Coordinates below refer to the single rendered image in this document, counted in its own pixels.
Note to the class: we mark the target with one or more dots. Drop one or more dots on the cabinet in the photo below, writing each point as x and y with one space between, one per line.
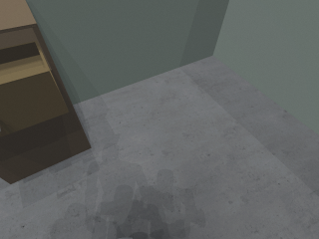
39 146

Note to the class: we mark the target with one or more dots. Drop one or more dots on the drawer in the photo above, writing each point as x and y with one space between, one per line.
29 93

